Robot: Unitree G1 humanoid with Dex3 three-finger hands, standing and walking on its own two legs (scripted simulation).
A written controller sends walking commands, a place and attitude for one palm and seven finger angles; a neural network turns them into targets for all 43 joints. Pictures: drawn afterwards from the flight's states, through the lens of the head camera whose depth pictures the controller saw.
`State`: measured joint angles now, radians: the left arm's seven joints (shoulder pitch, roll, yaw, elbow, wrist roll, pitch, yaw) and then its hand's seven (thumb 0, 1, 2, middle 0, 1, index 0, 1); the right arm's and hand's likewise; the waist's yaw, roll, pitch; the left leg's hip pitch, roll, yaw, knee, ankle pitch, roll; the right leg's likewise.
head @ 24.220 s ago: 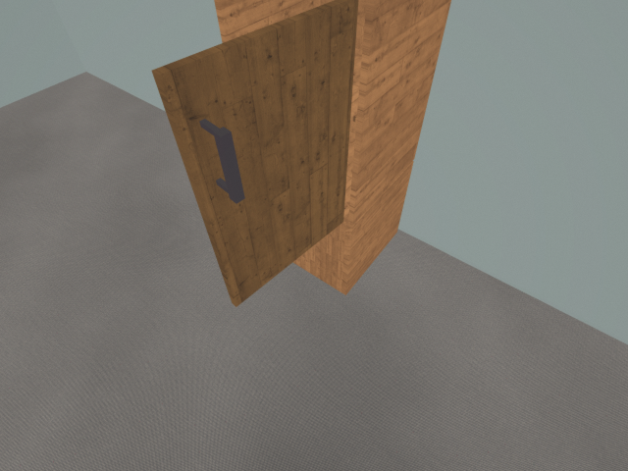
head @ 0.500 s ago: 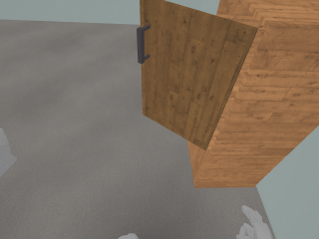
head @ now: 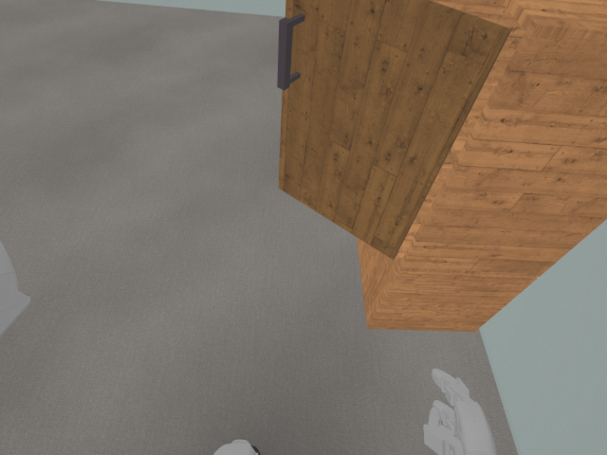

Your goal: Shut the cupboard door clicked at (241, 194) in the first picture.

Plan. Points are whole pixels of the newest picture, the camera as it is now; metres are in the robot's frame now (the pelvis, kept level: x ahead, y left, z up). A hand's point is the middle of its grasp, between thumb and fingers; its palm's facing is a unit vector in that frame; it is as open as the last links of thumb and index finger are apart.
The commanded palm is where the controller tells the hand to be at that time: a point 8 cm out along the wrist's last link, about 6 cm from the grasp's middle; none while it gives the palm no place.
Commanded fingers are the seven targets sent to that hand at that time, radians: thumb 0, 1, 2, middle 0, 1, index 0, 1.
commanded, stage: stop stepping back and stand still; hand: left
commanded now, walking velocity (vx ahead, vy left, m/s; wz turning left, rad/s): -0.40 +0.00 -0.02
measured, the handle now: (291, 52) +0.81 +0.13 +0.10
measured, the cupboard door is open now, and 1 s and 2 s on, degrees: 53 53 53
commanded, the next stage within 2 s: let the arm hang, fingers relaxed in 1.38 s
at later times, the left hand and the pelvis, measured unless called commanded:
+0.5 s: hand out of the picture +0.12 +0.28 +0.18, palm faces +0.39 -0.83 -0.39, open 7.4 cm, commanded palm +0.06 +0.33 +0.19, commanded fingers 0.00 0.90 0.90 -0.20 -0.30 -0.20 -0.30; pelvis -0.09 +0.03 +0.01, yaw -1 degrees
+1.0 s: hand out of the picture +0.13 +0.30 +0.17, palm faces +0.35 -0.81 -0.47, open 7.4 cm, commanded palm +0.07 +0.34 +0.19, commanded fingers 0.00 0.90 0.90 -0.20 -0.30 -0.20 -0.30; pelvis -0.08 +0.05 +0.01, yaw -3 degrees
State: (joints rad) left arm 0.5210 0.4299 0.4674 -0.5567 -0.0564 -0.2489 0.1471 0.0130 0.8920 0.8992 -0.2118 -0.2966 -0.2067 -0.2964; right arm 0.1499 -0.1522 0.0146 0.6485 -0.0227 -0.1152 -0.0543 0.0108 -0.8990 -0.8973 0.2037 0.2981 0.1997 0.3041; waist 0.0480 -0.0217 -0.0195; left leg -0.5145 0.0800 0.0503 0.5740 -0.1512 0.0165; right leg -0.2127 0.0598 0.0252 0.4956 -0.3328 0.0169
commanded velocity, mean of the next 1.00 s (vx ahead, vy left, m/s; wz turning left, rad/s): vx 0.08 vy -0.05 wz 0.00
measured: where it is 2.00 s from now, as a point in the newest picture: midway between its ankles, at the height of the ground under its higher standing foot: outside the picture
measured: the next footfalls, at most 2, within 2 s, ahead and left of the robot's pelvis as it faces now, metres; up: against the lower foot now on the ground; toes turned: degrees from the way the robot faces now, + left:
left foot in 0.68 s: -0.01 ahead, +0.14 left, +0.00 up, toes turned -1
right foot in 0.94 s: -0.06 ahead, -0.05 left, +0.00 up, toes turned -5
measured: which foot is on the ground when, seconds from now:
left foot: down 0.00-0.52, up 0.54-0.66, down 0.68-1.00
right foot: down 0.00-0.70, up 0.72-0.92, down 0.94-1.00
